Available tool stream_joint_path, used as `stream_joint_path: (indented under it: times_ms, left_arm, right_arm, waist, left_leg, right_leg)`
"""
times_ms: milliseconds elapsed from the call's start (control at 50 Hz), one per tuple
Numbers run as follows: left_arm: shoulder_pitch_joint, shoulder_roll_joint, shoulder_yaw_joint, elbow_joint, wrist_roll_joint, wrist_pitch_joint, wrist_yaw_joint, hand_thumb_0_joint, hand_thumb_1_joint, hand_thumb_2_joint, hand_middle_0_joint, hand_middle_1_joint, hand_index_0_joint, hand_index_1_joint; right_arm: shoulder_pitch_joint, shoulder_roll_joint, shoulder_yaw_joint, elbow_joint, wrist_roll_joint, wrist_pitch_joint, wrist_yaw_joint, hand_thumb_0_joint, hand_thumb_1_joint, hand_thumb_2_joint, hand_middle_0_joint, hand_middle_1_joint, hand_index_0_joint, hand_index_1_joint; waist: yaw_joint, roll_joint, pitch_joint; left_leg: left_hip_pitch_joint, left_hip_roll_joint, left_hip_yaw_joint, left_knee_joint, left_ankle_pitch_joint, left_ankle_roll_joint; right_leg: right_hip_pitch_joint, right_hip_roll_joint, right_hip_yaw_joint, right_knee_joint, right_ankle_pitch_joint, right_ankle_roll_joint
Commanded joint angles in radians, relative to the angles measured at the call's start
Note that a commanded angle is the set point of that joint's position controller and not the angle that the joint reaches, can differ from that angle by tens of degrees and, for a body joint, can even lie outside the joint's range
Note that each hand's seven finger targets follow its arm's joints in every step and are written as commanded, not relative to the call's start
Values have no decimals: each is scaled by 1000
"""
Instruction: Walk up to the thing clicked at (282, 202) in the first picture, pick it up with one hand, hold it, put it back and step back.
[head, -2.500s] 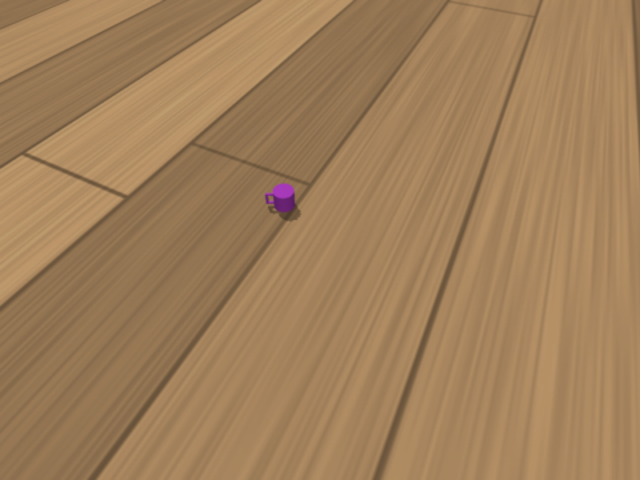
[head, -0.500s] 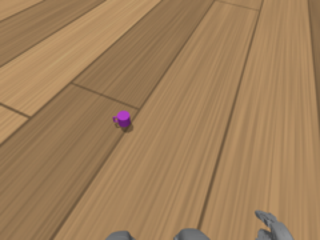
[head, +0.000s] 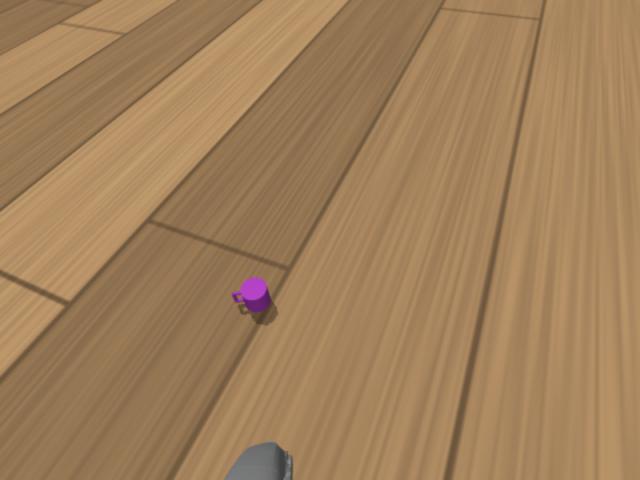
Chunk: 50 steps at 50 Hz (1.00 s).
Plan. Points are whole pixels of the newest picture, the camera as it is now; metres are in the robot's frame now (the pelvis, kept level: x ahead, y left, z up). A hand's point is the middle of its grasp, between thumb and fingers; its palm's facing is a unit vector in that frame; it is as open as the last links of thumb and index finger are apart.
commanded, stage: walk up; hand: left
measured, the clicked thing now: (251, 295) +0.77 +0.30 -0.73
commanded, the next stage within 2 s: none
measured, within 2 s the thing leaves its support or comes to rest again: neither
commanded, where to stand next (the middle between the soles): +0.41 +0.06 m, yaw +0 degrees
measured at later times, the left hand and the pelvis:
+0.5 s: hand (125, 399) +0.24 +0.33 -0.14, palm faces -0.10 -0.93 -0.35, open 7.4 cm; pelvis +0.18 +0.05 +0.00, yaw -1 degrees
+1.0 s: hand (152, 332) +0.37 +0.33 -0.17, palm faces -0.04 -0.92 -0.38, open 7.4 cm; pelvis +0.28 +0.06 -0.02, yaw -1 degrees
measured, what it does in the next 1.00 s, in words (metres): walks ahead: left foot, then right foot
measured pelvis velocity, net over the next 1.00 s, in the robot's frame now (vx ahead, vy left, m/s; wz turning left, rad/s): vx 0.28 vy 0.06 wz -0.02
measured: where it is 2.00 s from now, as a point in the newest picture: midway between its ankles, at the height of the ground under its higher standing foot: (320, 431)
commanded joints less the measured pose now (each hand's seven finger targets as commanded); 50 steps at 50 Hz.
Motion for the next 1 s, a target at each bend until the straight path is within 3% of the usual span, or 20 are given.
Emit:
stream_joint_path:
  times_ms: [0, 80, 140, 160, 180, 200, 300, 400, 500, 560, 580, 600, 620, 640, 720, 820, 880, 920, 940, 980]
  left_arm:
    - [44, 312, 104, -67, -5, -24, 25, 0, 900, 900, -200, -300, -200, -300]
    - [15, 320, 96, -76, -9, -19, 25, 0, 900, 900, -200, -300, -200, -300]
    - [-25, 281, 73, -86, -7, -8, 27, 0, 900, 900, -200, -300, -200, -300]
    - [19, 223, 51, -85, -7, -4, 26, 0, 900, 900, -200, -300, -200, -300]
    - [53, 155, 36, -90, -22, 0, 23, 0, 900, 900, -200, -300, -200, -300]
    - [30, 264, 59, -63, -14, 10, 43, 0, 900, 900, -200, -300, -200, -300]
    - [95, 249, 61, 19, -19, 19, 22, 0, 900, 900, -200, -300, -200, -300]
    - [-28, 218, 60, -32, -1, 24, 2, 0, 900, 900, -200, -300, -200, -300]
    - [-60, 193, 62, -34, -6, 11, -2, 0, 900, 900, -200, -300, -200, -300]
    - [25, 214, 78, 3, -1, -2, 12, 0, 900, 900, -200, -300, -200, -300]
    - [109, 251, 95, 19, 1, -9, 23, 0, 900, 900, -200, -300, -200, -300]
    - [142, 334, 110, 10, 9, -18, 45, 0, 900, 900, -200, -300, -200, -300]
    - [105, 377, 111, -7, -6, -11, 46, 0, 900, 900, -200, -300, -200, -300]
    - [67, 356, 103, -25, -16, -5, 48, 0, 900, 900, -200, -300, -200, -300]
    - [-38, 287, 73, -44, -10, 3, 57, 0, 900, 900, -200, -300, -200, -300]
    - [-106, 255, 53, -38, -1, 25, 61, 0, 900, 900, -200, -300, -200, -300]
    - [-156, 226, 31, -35, -18, 55, 59, 0, 900, 900, -200, -300, -200, -300]
    - [-124, 169, 16, -21, -32, 76, 58, 0, 900, 900, -200, -300, -200, -300]
    - [-108, 208, 30, 28, -31, 89, 64, 0, 900, 900, -200, -300, -200, -300]
    - [-91, 203, 31, 67, -21, 89, 59, 0, 900, 900, -200, -300, -200, -300]
  right_arm:
    - [-48, -153, -55, -91, -11, -31, 6, 0, -900, -900, 200, 300, 200, 300]
    - [-71, -148, -61, -95, -9, -46, 11, 0, -900, -900, 200, 300, 200, 300]
    - [92, -191, -85, -38, -9, -54, -2, 0, -900, -900, 200, 300, 200, 300]
    - [182, -249, -106, -16, -14, -61, -14, 0, -900, -900, 200, 300, 200, 300]
    - [200, -328, -122, -45, -17, -68, -24, 0, -900, -900, 200, 300, 200, 300]
    - [167, -350, -126, -58, 14, -63, -23, 0, -900, -900, 200, 300, 200, 300]
    - [18, -226, -71, -90, 13, -74, -37, 0, -900, -900, 200, 300, 200, 300]
    - [71, -242, -76, -102, 6, -73, -39, 0, -900, -900, 200, 300, 200, 300]
    - [34, -233, -67, -124, 6, -59, -34, 0, -900, -900, 200, 300, 200, 300]
    - [21, -201, -52, -142, 11, -43, -32, 0, -900, -900, 200, 300, 200, 300]
    - [40, -161, -34, -145, 13, -42, -33, 0, -900, -900, 200, 300, 200, 300]
    - [60, -79, -6, -155, 16, -39, -40, 0, -900, -900, 200, 300, 200, 300]
    - [58, -159, -30, -135, 6, -21, -51, 0, -900, -900, 200, 300, 200, 300]
    - [51, -198, -43, -110, 2, -10, -63, 0, -900, -900, 200, 300, 200, 300]
    - [101, -169, -41, -42, 10, -5, -58, 0, -900, -900, 200, 300, 200, 300]
    - [42, -124, -30, 6, 11, -1, -62, 0, -900, -900, 200, 300, 200, 300]
    - [26, -158, -43, 31, 1, -11, -74, 0, -900, -900, 200, 300, 200, 300]
    - [-64, -249, -49, 4, -3, -23, -79, 0, -900, -900, 200, 300, 200, 300]
    - [-112, -277, -51, 8, 5, -21, -76, 0, -900, -900, 200, 300, 200, 300]
    - [-189, -239, -32, 12, 2, -15, -79, 0, -900, -900, 200, 300, 200, 300]
  waist:
    - [35, -224, -20]
    - [12, -207, -25]
    - [-96, -92, -76]
    - [-135, 106, -128]
    - [-122, 265, -110]
    - [-115, 147, -80]
    - [-20, 90, -7]
    - [-63, 70, -2]
    - [-48, 54, -15]
    - [8, -41, -67]
    - [56, -142, -109]
    - [64, -356, -143]
    - [52, -281, -106]
    - [40, -191, -57]
    - [-19, -230, -54]
    - [-20, -264, -95]
    - [-50, -187, -92]
    - [-7, 27, -90]
    - [-7, 80, -68]
    - [17, 68, -51]
  left_leg:
    - [-55, 30, 14, -182, 72, -10]
    - [92, 4, 54, -299, 136, 6]
    - [414, -43, 76, -368, 120, 29]
    - [538, 45, -93, -495, -82, 75]
    - [592, 289, -558, -670, -241, 150]
    - [483, 364, -649, -697, -268, 241]
    - [267, 190, -188, -671, 106, 168]
    - [343, 211, -152, -670, 176, 235]
    - [271, 161, -69, -584, 222, 195]
    - [153, 116, -16, -390, 185, 141]
    - [68, 77, 6, -224, 124, 115]
    - [-57, -34, 90, 46, -55, 47]
    - [-146, -74, 27, 150, -239, 28]
    - [-144, -30, -37, 204, -255, 19]
    - [-26, 4, -34, 74, -111, 6]
    - [176, -28, 44, -201, 24, -11]
    - [327, -36, 30, -339, 208, 15]
    - [188, 216, -327, -542, 97, 118]
    - [73, 255, -367, -577, -15, 187]
    - [35, 186, -265, -556, -53, 149]
  right_leg:
    - [66, -241, 220, -240, -56, -197]
    - [4, -239, 174, -178, 27, -170]
    - [-168, -179, 104, 53, 40, -117]
    - [-259, -90, 26, 369, 60, -78]
    - [-483, 66, 29, 581, -226, -16]
    - [-470, 14, 127, 677, -286, -31]
    - [-305, -61, 132, 542, -81, -2]
    - [-334, -77, 70, 319, -75, 24]
    - [-172, -22, 15, 128, 37, 8]
    - [105, 34, -8, 11, 87, -5]
    - [247, -6, 77, -26, 5, -25]
    - [298, -284, 465, -164, -15, -102]
    - [253, -411, 692, -221, -36, -239]
    - [171, -417, 656, -200, -6, -278]
    - [32, -247, 292, -133, 228, -197]
    - [-94, -200, 158, -15, 396, -165]
    - [-246, -160, 154, 79, 144, -92]
    - [-207, -10, 70, 226, -171, -6]
    - [-97, 1, 69, 296, -272, -5]
    - [-47, -11, 74, 221, -213, -11]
